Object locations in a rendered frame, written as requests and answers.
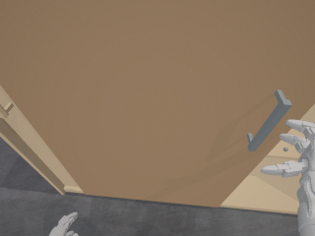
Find robot right forearm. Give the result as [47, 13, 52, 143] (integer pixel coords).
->
[296, 171, 315, 236]

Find robot left hand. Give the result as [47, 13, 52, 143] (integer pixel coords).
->
[49, 212, 79, 236]

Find wardrobe door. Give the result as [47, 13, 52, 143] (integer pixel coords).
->
[0, 0, 315, 207]
[0, 86, 79, 187]

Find robot right hand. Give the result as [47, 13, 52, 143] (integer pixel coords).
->
[261, 119, 315, 178]

